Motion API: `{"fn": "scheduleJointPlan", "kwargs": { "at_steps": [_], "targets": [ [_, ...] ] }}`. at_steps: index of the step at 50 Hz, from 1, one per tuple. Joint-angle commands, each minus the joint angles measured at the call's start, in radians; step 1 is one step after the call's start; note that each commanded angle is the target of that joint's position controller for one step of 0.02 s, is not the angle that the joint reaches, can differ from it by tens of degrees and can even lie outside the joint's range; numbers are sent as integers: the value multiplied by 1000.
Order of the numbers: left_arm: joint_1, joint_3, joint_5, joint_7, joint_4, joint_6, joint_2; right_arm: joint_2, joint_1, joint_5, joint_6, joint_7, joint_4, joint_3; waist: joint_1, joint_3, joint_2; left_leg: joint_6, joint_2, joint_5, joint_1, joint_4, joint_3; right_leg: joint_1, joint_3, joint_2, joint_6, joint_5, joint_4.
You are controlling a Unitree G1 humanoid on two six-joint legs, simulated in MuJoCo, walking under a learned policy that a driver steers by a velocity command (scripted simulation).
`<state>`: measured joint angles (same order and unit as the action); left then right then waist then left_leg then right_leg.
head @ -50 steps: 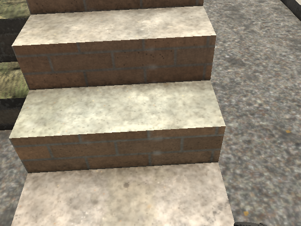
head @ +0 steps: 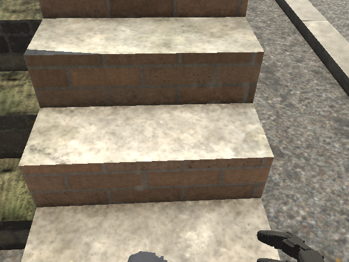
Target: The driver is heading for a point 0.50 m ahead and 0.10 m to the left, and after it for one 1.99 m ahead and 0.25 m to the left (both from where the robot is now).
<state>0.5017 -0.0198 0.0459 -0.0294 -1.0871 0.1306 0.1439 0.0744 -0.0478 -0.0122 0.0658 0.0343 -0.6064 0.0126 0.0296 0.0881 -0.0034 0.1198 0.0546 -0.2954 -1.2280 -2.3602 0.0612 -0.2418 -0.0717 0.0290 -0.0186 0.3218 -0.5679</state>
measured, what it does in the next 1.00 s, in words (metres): climbs: left foot 0.19 m higher, then right foot 0.19 m higher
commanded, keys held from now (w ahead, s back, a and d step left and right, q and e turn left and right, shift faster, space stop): w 1.00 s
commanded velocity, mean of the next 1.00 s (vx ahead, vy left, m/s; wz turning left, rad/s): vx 0.50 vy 0.00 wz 0.00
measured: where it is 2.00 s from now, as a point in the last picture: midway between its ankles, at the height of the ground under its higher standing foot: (130, 39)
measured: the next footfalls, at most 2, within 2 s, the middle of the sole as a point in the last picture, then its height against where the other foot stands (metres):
left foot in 0.18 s outside the picture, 0.19 m higher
right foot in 0.72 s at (168, 239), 0.19 m higher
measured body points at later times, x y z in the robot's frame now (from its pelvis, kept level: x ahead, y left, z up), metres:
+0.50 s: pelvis +0.24 +0.12 +0.19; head +0.22 +0.14 +0.64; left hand +0.46 +0.28 +0.11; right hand +0.16 -0.09 +0.05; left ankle +0.21 +0.18 -0.54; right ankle +0.28 -0.01 -0.18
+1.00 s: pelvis +0.49 +0.13 +0.38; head +0.45 +0.15 +0.82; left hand +0.43 +0.35 +0.21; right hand +0.69 -0.06 +0.31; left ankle +0.50 +0.25 +0.01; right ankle +0.46 +0.06 -0.35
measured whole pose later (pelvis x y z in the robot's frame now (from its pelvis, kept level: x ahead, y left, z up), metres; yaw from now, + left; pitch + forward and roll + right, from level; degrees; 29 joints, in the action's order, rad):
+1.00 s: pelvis +0.49 +0.13 +0.38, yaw +1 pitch +1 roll -2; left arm 0.44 -0.01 0.02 -0.01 -1.21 0.12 0.17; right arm 0.10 -0.10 0.00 0.07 0.01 -0.71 0.00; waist -0.03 0.12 0.00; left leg 0.17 0.01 -0.26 -1.20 -2.33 0.06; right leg -0.25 -0.21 -0.03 -0.09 0.35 -0.57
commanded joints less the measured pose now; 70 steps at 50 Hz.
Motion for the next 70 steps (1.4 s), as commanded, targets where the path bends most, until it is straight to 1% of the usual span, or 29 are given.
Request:
{"fn": "scheduleJointPlan", "kwargs": {
  "at_steps": [1, 5, 8, 9, 10, 11, 12, 14, 16, 18, 27, 31, 33, 35, 37, 38, 39, 42, 44, 52, 56, 57, 60, 61, 62, 63, 66, 68, 70],
  "targets": [
    [-33, -13, -13, -1, 57, 24, 90, 16, 167, 16, -14, -2, 157, 14, -42, -223, -55, -3, -99, -102, -218, 86, -40, -29, 231, 250, -153, 135, 377],
    [-85, -29, -55, 46, 83, -8, 130, -5, 224, -9, -43, -48, 224, 43, -34, -151, -141, 83, -180, -122, 362, 796, -179, -180, 39, 236, -138, -161, 698],
    [-128, -50, -87, 50, 145, -4, 274, 108, -279, -6, -56, -62, 27, -22, -200, 223, -215, 55, 12, -163, 910, 1091, -267, 114, -47, 233, -164, -1540, 232],
    [-92, -73, -84, 26, 126, -6, 315, 163, -356, 14, -52, -60, -1, -44, -228, 297, -202, 46, 6, -245, 1002, 1224, -105, 141, -15, 221, -132, -1476, -37],
    [-117, -80, -93, -14, 180, -11, 235, 271, -408, 18, -56, -45, -43, -83, -207, 301, 81, 76, -185, -388, 1076, 1640, 411, -103, 26, 89, -90, -1018, -367],
    [-180, -69, -49, -41, 242, -32, 125, 379, -431, -3, -80, -24, -98, -123, -197, 330, 291, 72, -310, -792, 1091, 2163, 946, -332, 107, -102, -33, -172, -882],
    [-187, -55, 11, -48, 273, -29, 26, 376, -255, -13, -85, -16, -104, -124, -119, 263, 216, 19, -365, -984, 965, 2227, 1019, -468, 278, -91, -27, -179, -1325],
    [-295, -20, 29, -41, 383, -10, -19, 195, -129, 20, -47, -31, -239, -76, 3, -125, 109, 35, -333, -752, 661, 2061, 683, -712, 172, -22, -73, -296, -1544],
    [-283, 11, 3, -12, 391, -13, -56, 22, -176, 29, 4, -51, -372, -44, 45, -184, 34, 15, -277, -424, 597, 1963, 363, -754, 180, -15, -124, -311, -1599],
    [-238, 29, -8, 3, 366, -25, -66, 5, -229, 39, 28, -57, -425, -40, 65, -176, 14, -1, -247, -181, 679, 1961, 210, -800, 201, -28, -144, -361, -1551],
    [-688, 76, -40, 19, 501, -82, -110, 72, -520, 23, 74, -65, -546, -22, -62, -177, -14, -84, -237, 35, 977, 2171, -27, -1219, -59, -24, -149, -175, -1596],
    [-723, 97, -58, 17, 530, -102, -95, 78, -653, -10, 55, -10, -581, -26, -122, -93, 207, 10, -220, 778, 1115, 2352, -107, -864, -213, 24, -177, -38, -1121],
    [-564, 100, -78, 22, 446, -97, -104, 116, -573, -40, 74, 25, -514, -19, -10, 90, 186, 49, -263, 1722, 1133, 2181, -191, -454, -259, -72, -205, 56, -867],
    [-323, 69, -90, 23, 365, -104, -12, 240, -585, -28, 96, 3, -496, -43, 108, 255, 245, 100, -323, 1973, 1326, 1898, -143, -240, -215, -131, -192, 134, -598],
    [-70, 11, -23, 27, 269, -106, 113, 237, -553, -20, 102, -51, -432, -64, 162, 390, 97, 41, -234, 1449, 964, 1407, -106, 217, 339, 81, -287, 124, -382],
    [-37, -31, -21, 42, 216, -144, 188, 185, -410, -7, 79, -82, -397, -74, 186, 339, -61, 2, 31, 323, 696, 965, -121, 185, 840, 219, -388, 448, 116],
    [-202, -55, -29, 35, 231, -132, 202, 133, -284, 37, 68, -81, -321, -80, 138, 259, 18, -36, 31, 190, 552, 381, 27, 44, 990, 300, -372, 567, 313],
    [-316, -10, -15, 36, 53, -62, -3, 19, -149, 60, 59, -52, -122, -33, -61, -177, 94, 30, -58, 159, 222, 154, 60, -290, 552, 263, -228, 380, 247],
    [-240, 23, -3, 37, -28, -39, -92, -30, -268, 42, 38, -54, -145, 1, -135, -193, 108, 58, -57, 218, 215, 195, 79, -309, 323, 211, -154, 133, 245],
    [-75, 21, -45, 2, -98, 21, 47, -5, 103, 10, -14, -22, 46, 34, -94, -229, 30, 58, -126, -40, -243, 73, -80, -52, 113, 216, -128, 62, 442],
    [1, 26, -81, 48, -93, -13, 36, -20, 203, -6, -35, -50, 75, 68, -19, -89, -140, 79, -157, -32, 352, 754, -284, -88, -88, 131, -198, -479, 662],
    [-49, 31, -106, 57, -41, -10, 52, 6, 110, -6, -32, -58, 23, 57, -59, -5, -114, 91, -96, -82, 575, 925, -324, -73, -129, 119, -204, -1048, 552],
    [23, -25, -106, 59, 9, 13, 267, 67, -246, 16, -26, -63, -73, 24, -195, 304, -233, 100, 18, -143, 855, 1252, -290, 311, -67, 264, -236, -1776, 56],
    [-12, -52, -77, 47, 39, 21, 313, 137, -328, 35, -12, -71, -129, -9, -220, 342, -214, 77, -13, -181, 994, 1378, -144, 242, -23, 229, -223, -1556, -153],
    [43, -42, -87, 17, 95, 23, 181, 274, -439, 57, -23, -50, -194, -67, -199, 359, 17, 177, -271, -286, 1204, 1643, 410, -157, 5, 96, -138, -1004, -474],
    [-147, -61, -66, 0, 156, 5, 194, 341, -489, 50, -62, -40, -243, -109, -279, 365, 96, 220, -369, -726, 1187, 2065, 877, -386, 28, -90, -106, -226, -1032],
    [-432, -3, -16, 21, 409, 13, -42, 158, -236, 55, 1, -38, -389, -69, -83, -101, 16, 106, -400, -478, 813, 2067, 550, -834, 202, -24, -135, -230, -1739],
    [-310, 30, -18, 38, 402, -9, -109, -39, -255, 70, 33, -54, -496, -16, 29, -196, -34, 21, -330, -315, 698, 2044, 295, -871, 214, -9, -156, -217, -1708],
    [-253, 42, -44, 51, 363, -37, -124, -28, -294, 62, 62, -66, -526, -11, 59, -224, -53, 18, -314, -143, 709, 2050, 160, -945, 199, -22, -148, -216, -1729]
  ]
}}
Keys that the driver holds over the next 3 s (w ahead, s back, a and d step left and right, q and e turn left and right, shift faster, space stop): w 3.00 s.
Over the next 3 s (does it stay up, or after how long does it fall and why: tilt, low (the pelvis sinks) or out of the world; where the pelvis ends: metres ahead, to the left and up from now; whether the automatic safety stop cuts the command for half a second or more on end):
stays up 1.46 0.15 1.13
